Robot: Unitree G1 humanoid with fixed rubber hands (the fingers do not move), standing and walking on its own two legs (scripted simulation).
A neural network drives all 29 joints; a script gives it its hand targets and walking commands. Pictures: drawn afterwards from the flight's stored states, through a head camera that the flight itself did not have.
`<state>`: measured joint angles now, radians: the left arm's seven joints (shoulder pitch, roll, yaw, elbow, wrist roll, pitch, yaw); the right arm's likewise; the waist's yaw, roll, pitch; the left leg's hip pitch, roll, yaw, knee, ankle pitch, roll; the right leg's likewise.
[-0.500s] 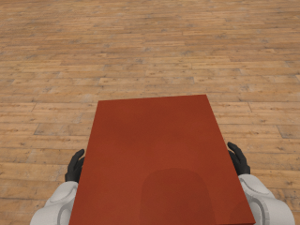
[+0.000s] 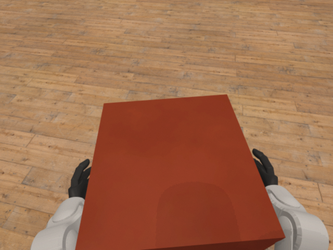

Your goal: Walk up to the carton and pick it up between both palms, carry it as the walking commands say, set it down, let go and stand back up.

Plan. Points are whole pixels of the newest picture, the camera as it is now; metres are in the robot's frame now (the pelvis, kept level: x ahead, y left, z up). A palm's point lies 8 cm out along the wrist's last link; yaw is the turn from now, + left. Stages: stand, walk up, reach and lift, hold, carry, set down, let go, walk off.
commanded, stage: carry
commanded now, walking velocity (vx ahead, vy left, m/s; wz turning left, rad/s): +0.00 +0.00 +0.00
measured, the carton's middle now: (172, 188) +0.27 +0.03 +0.02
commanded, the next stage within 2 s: none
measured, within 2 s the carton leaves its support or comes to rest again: neither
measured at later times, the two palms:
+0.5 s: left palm (139, 91) +0.63 +0.16 -0.01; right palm (244, 99) +0.61 -0.20 -0.02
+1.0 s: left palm (157, 19) +1.24 +0.15 -0.03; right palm (222, 31) +1.18 -0.21 -0.07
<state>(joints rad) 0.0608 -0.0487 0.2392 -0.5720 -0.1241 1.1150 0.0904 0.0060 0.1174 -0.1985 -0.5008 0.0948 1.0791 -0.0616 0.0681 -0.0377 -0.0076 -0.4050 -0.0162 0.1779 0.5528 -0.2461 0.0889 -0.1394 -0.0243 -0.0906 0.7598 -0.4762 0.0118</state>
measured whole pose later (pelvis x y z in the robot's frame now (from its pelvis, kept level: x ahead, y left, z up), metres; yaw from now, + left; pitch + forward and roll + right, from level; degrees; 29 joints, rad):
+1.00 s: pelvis +0.98 -0.01 -0.08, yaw -2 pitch +9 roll -4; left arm 0.10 0.02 0.14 -0.36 -0.09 0.85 0.03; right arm 0.15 0.03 -0.09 -0.37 0.04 0.84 -0.07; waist -0.08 0.17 -0.06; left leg -0.13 -0.07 0.09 0.87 -0.89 0.14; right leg -0.75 0.16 0.00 1.88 -0.91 -0.04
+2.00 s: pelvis +2.45 +0.01 -0.07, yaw -3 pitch +9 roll +3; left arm 0.07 0.02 0.19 -0.19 0.02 0.85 0.01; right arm -0.03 0.07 -0.06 -0.11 -0.14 0.85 0.00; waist 0.07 0.06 -0.17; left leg -0.53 -0.07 0.18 1.05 -0.69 0.14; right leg -0.42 0.13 0.10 1.80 -0.86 -0.01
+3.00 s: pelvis +3.56 -0.06 -0.03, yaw +2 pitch +7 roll +0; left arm -0.13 -0.12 0.16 -0.03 0.21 0.74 0.06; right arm -0.20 -0.01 -0.18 0.05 -0.08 0.69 -0.01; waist -0.01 -0.06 -0.01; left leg -0.53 -0.05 0.06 1.15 -0.72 0.00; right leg -0.36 -0.04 -0.06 0.80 -0.55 -0.02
